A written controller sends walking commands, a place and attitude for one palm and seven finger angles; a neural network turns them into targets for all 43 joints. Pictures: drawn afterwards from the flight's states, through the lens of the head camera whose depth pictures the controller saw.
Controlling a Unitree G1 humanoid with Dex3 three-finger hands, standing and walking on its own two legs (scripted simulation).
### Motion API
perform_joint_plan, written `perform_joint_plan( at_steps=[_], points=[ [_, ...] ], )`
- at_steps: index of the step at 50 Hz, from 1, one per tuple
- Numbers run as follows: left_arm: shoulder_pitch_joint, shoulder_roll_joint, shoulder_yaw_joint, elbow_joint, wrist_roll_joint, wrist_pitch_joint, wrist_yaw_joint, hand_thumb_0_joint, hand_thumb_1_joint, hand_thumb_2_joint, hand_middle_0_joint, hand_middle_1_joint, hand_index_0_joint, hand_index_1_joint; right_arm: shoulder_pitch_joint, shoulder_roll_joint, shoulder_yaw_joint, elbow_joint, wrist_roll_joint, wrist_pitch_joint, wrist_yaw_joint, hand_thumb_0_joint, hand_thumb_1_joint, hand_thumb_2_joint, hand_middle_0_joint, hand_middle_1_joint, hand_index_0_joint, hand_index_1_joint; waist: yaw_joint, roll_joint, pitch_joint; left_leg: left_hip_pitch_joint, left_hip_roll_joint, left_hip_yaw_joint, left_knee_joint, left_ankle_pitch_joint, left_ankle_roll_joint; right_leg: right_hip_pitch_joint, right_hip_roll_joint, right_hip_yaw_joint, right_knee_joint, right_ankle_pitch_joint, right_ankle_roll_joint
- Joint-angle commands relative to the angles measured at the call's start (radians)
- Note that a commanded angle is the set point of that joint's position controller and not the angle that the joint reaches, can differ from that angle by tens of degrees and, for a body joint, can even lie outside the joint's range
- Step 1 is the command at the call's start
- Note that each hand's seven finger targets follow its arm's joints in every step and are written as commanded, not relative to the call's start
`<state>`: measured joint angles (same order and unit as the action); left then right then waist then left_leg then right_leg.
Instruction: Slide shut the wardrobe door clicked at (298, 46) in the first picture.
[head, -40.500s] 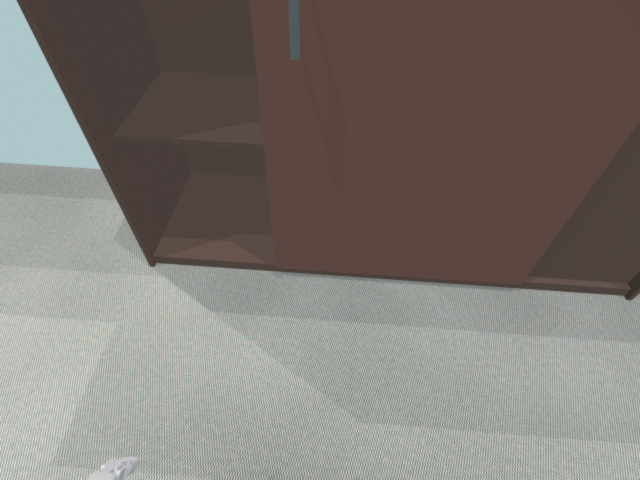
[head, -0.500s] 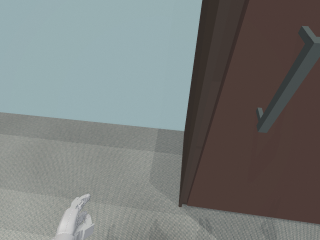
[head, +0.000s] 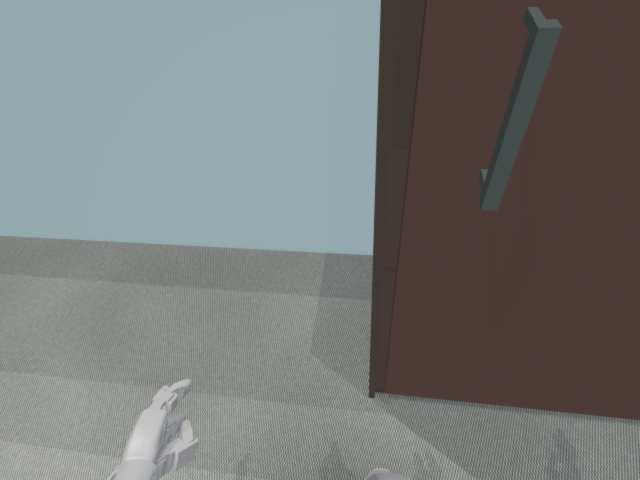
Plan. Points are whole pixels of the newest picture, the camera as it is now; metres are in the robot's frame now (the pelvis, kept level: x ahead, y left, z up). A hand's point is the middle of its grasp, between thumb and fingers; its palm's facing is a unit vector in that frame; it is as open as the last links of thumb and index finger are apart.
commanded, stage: step back with the hand held close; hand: right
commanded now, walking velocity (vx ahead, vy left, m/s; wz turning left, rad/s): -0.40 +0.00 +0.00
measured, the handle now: (508, 121) +0.44 -0.21 +0.23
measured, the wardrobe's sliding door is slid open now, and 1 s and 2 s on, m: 0.02 0.02 0.02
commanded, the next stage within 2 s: stop stepping back and stand still in 0.22 s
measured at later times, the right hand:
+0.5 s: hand out of the picture +0.07 -0.34 +0.19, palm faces +0.43 +0.85 -0.29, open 7.4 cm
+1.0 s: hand out of the picture -0.04 -0.48 +0.17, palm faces +0.57 +0.81 -0.16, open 7.4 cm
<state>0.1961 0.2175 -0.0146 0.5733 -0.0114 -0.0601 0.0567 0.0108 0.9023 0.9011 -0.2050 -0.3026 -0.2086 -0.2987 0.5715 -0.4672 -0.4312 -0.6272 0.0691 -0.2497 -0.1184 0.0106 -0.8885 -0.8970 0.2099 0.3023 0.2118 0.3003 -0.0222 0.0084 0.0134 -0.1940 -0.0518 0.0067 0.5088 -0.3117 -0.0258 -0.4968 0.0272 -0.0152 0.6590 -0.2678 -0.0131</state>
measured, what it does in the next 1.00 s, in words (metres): walks backwards: left foot, then right foot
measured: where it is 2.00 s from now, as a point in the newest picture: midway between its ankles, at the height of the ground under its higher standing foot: outside the picture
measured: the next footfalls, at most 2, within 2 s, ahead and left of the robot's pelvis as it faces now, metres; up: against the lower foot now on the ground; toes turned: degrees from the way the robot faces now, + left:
left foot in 0.36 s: -0.15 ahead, +0.10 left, +0.00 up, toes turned +8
right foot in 0.52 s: -0.02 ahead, -0.14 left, +0.00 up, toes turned +7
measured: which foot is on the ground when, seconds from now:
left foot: down 0.00-0.06, up 0.08-0.34, down 0.36-0.52, up 0.54-0.78, down 0.80-1.00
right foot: down 0.00-0.36, up 0.38-0.50, down 0.52-0.76, up 0.78-1.00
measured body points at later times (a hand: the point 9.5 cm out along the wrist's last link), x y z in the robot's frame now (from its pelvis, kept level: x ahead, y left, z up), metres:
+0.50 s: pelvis -0.12 -0.07 -0.01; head -0.15 -0.15 +0.43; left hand +0.03 +0.15 -0.07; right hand +0.04 -0.39 +0.20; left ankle -0.19 +0.09 -0.72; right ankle -0.06 -0.13 -0.71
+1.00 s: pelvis -0.25 -0.18 +0.00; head -0.29 -0.24 +0.44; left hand -0.10 +0.07 -0.05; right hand -0.08 -0.52 +0.18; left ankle -0.24 -0.05 -0.72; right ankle -0.25 -0.31 -0.70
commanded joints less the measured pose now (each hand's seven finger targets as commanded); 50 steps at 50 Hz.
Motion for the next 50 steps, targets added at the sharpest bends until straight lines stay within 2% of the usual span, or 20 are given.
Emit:
perform_joint_plan(
  at_steps=[1, 3, 5, 8, 14, 16, 18, 20, 22, 25, 26, 28, 29, 31, 36, 38, 41, 42, 44, 50],
  points=[
    [-0.103, 0.136, 0.053, -0.13, 0.003, -0.047, 0.028, 0.0, 0.9, 0.9, -0.2, -0.3, -0.2, -0.3, -0.173, -0.157, -0.109, -0.072, -0.01, -0.029, -0.036, 0.0, -0.9, -0.9, 0.2, 0.3, 0.2, 0.3, 0.039, -0.057, 0.011, -0.314, 0.168, -0.085, -0.047, 0.156, 0.099, 0.234, -0.121, 0.191, -0.129, 0.125, -0.006],
    [-0.126, 0.151, 0.06, -0.141, 0.007, -0.072, 0.031, 0.0, 0.9, 0.9, -0.2, -0.3, -0.2, -0.3, -0.229, -0.163, -0.122, -0.081, -0.019, -0.041, -0.031, 0.0, -0.9, -0.9, 0.2, 0.3, 0.2, 0.3, 0.014, -0.287, -0.024, -0.113, -0.014, -0.018, 0.235, -0.107, 0.031, 0.061, -0.293, 0.399, -0.448, -0.037, -0.07],
    [-0.117, 0.159, 0.067, -0.14, 0.025, -0.089, 0.027, 0.0, 0.9, 0.9, -0.2, -0.3, -0.2, -0.3, -0.241, -0.192, -0.158, -0.086, -0.036, -0.066, -0.023, 0.0, -0.9, -0.9, 0.2, 0.3, 0.2, 0.3, 0.008, -0.286, -0.054, 0.032, -0.05, -0.063, 0.489, -0.181, 0.032, -0.11, -0.358, 0.503, -0.611, -0.467, -0.084],
    [-0.102, 0.147, 0.082, -0.141, 0.028, -0.093, -0.003, 0.0, 0.9, 0.9, -0.2, -0.3, -0.2, -0.3, -0.201, -0.158, -0.131, -0.2, -0.018, -0.069, -0.008, 0.0, -0.9, -0.9, 0.2, 0.3, 0.2, 0.3, -0.022, -0.188, -0.18, -0.005, -0.054, -0.008, 0.467, -0.192, 0.053, 0.077, -0.277, 0.333, -0.581, -0.299, 0.08],
    [-0.052, 0.109, 0.068, -0.1, 0.021, -0.109, -0.029, 0.0, 0.9, 0.9, -0.2, -0.3, -0.2, -0.3, -0.031, -0.154, -0.135, -0.218, 0.013, -0.058, -0.004, 0.0, -0.9, -0.9, 0.2, 0.3, 0.2, 0.3, -0.017, -0.262, -0.303, 0.01, -0.073, 0.101, 0.05, -0.213, 0.092, 0.326, -0.177, 0.14, -0.531, -0.118, 0.113],
    [-0.025, 0.1, 0.072, -0.072, 0.025, -0.1, -0.025, 0.0, 0.9, 0.9, -0.2, -0.3, -0.2, -0.3, -0.039, -0.166, -0.146, -0.18, 0.026, -0.058, -0.013, 0.0, -0.9, -0.9, 0.2, 0.3, 0.2, 0.3, -0.006, -0.159, -0.321, -0.027, 0.02, 0.055, -0.223, -0.147, 0.141, 0.425, -0.124, 0.09, -0.284, -0.018, 0.149],
    [-0.024, 0.096, 0.084, -0.047, -0.002, -0.091, -0.012, 0.0, 0.9, 0.9, -0.2, -0.3, -0.2, -0.3, -0.105, -0.184, -0.138, -0.168, 0.024, -0.048, -0.019, 0.0, -0.9, -0.9, 0.2, 0.3, 0.2, 0.3, 0.026, 0.241, -0.193, -0.326, 0.333, -0.09, -0.325, 0.161, 0.247, 0.442, 0.012, 0.067, 0.511, -0.166, 0.124],
    [-0.09, 0.089, 0.06, -0.078, 0.006, -0.098, -0.027, 0.0, 0.9, 0.9, -0.2, -0.3, -0.2, -0.3, -0.21, -0.198, -0.192, -0.135, 0.031, -0.013, -0.015, 0.0, -0.9, -0.9, 0.2, 0.3, 0.2, 0.3, 0.035, 0.157, -0.091, -0.305, 0.444, -0.099, -0.264, 0.229, 0.307, 0.115, 0.004, 0.171, 0.874, -0.254, 0.061],
    [-0.118, 0.109, 0.071, -0.099, -0.023, -0.077, -0.005, 0.0, 0.9, 0.9, -0.2, -0.3, -0.2, -0.3, -0.293, -0.105, -0.097, -0.022, 0.018, 0.046, 0.012, 0.0, -0.9, -0.9, 0.2, 0.3, 0.2, 0.3, 0.066, 0.252, 0.154, -0.355, 0.335, -0.008, -0.189, 0.095, 0.21, 0.122, -0.131, 0.232, 0.46, -0.178, 0.015],
    [-0.128, 0.145, 0.053, -0.085, 0.001, -0.066, 0.009, 0.0, 0.9, 0.9, -0.2, -0.3, -0.2, -0.3, -0.397, -0.121, -0.064, -0.078, -0.015, 0.03, 0.002, 0.0, -0.9, -0.9, 0.2, 0.3, 0.2, 0.3, 0.056, -0.475, 0.153, -0.293, 0.072, 0.091, 0.319, -0.213, 0.087, 0.219, -0.104, 0.224, -0.297, -0.038, 0.064],
    [-0.109, 0.143, 0.051, -0.081, 0.018, -0.089, -0.006, 0.0, 0.9, 0.9, -0.2, -0.3, -0.2, -0.3, -0.43, -0.115, -0.052, -0.116, -0.015, 0.005, -0.01, 0.0, -0.9, -0.9, 0.2, 0.3, 0.2, 0.3, 0.05, -0.664, 0.116, -0.323, -0.008, 0.029, 0.443, -0.312, 0.061, 0.216, -0.217, 0.496, -0.469, -0.107, 0.067],
    [-0.094, 0.104, 0.056, -0.077, 0.015, -0.122, -0.022, 0.0, 0.9, 0.9, -0.2, -0.3, -0.2, -0.3, -0.383, -0.151, -0.084, -0.153, -0.03, -0.019, -0.016, 0.0, -0.9, -0.9, 0.2, 0.3, 0.2, 0.3, 0.031, -0.351, 0.015, -0.222, -0.028, -0.039, 0.508, -0.204, 0.055, 0.137, -0.238, 0.591, -0.569, -0.506, -0.017],
    [-0.112, 0.104, 0.063, -0.104, 0.019, -0.125, -0.038, 0.0, 0.9, 0.9, -0.2, -0.3, -0.2, -0.3, -0.331, -0.157, -0.085, -0.274, -0.01, -0.012, -0.008, 0.0, -0.9, -0.9, 0.2, 0.3, 0.2, 0.3, 0.026, -0.342, -0.09, -0.208, -0.039, -0.034, 0.543, -0.201, 0.053, 0.173, -0.234, 0.642, -0.609, -0.575, 0.079],
    [-0.132, 0.101, 0.079, -0.127, 0.02, -0.128, -0.055, 0.0, 0.9, 0.9, -0.2, -0.3, -0.2, -0.3, -0.195, -0.168, -0.119, -0.426, 0.006, -0.018, -0.012, 0.0, -0.9, -0.9, 0.2, 0.3, 0.2, 0.3, 0.001, -0.259, -0.199, -0.099, -0.064, 0.006, 0.493, -0.156, 0.063, 0.21, -0.201, 0.484, -0.628, -0.477, 0.215],
    [-0.098, 0.064, 0.058, -0.134, 0.012, -0.069, -0.044, 0.0, 0.9, 0.9, -0.2, -0.3, -0.2, -0.3, 0.156, -0.144, -0.165, -0.204, -0.006, 0.013, -0.025, 0.0, -0.9, -0.9, 0.2, 0.3, 0.2, 0.3, -0.026, -0.203, -0.164, 0.345, -0.075, 0.13, 0.019, -0.157, 0.121, -0.104, -0.125, 0.14, -0.368, -0.342, 0.082],
    [-0.06, 0.067, 0.078, -0.1, -0.013, -0.035, -0.03, 0.0, 0.9, 0.9, -0.2, -0.3, -0.2, -0.3, 0.048, -0.144, -0.159, -0.128, -0.015, 0.041, -0.006, 0.0, -0.9, -0.9, 0.2, 0.3, 0.2, 0.3, -0.001, 0.228, -0.157, 0.093, 0.174, -0.022, -0.22, 0.037, 0.233, 0.035, 0.05, -0.119, 0.431, -0.214, 0.067],
    [-0.089, 0.091, 0.073, -0.092, -0.002, -0.031, -0.029, 0.0, 0.9, 0.9, -0.2, -0.3, -0.2, -0.3, -0.309, -0.269, -0.264, -0.113, 0.012, 0.036, -0.018, 0.0, -0.9, -0.9, 0.2, 0.3, 0.2, 0.3, 0.072, 0.126, 0.003, -0.293, 0.436, -0.219, -0.265, 0.004, 0.318, -0.155, -0.064, 0.156, 1.095, -0.177, 0.012],
    [-0.061, 0.063, 0.054, -0.1, 0.022, -0.041, -0.031, 0.0, 0.9, 0.9, -0.2, -0.3, -0.2, -0.3, -0.286, -0.29, -0.285, 0.063, 0.01, 0.022, -0.026, 0.0, -0.9, -0.9, 0.2, 0.3, 0.2, 0.3, 0.076, 0.127, 0.021, -0.236, 0.439, -0.199, -0.281, -0.101, 0.18, -0.213, -0.105, 0.111, 1.026, -0.189, 0.013],
    [-0.094, 0.139, 0.1, -0.081, -0.003, -0.025, -0.011, 0.0, 0.9, 0.9, -0.2, -0.3, -0.2, -0.3, -0.287, -0.115, -0.1, 0.146, -0.024, 0.053, -0.009, 0.0, -0.9, -0.9, 0.2, 0.3, 0.2, 0.3, 0.056, 0.13, 0.151, -0.332, 0.383, -0.345, -0.377, -0.458, 0.268, -0.162, -0.146, 0.137, 0.74, -0.112, 0.003],
    [-0.053, 0.09, 0.05, -0.114, 0.012, -0.101, 0.042, 0.0, 0.9, 0.9, -0.2, -0.3, -0.2, -0.3, -0.389, -0.045, 0.077, -0.218, -0.024, 0.024, -0.045, 0.0, -0.9, -0.9, 0.2, 0.3, 0.2, 0.3, 0.055, -0.191, -0.023, -0.226, 0.133, 0.073, 0.128, -0.33, 0.144, 0.398, -0.037, -0.077, -0.272, -0.148, -0.006]
  ],
)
